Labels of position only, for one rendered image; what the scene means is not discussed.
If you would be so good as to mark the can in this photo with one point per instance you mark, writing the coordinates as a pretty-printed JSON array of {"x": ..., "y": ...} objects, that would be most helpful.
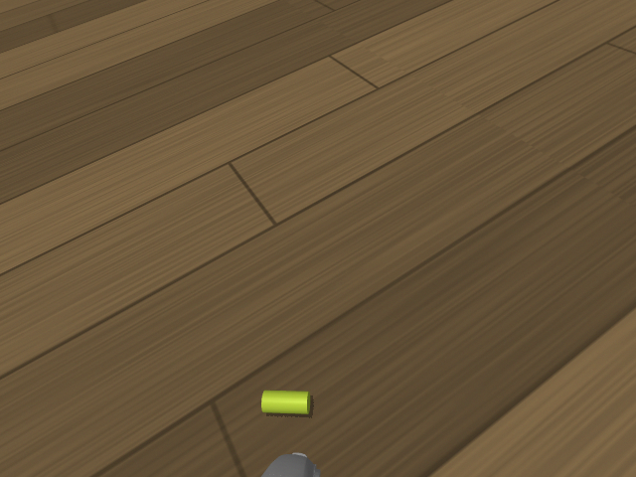
[{"x": 285, "y": 402}]

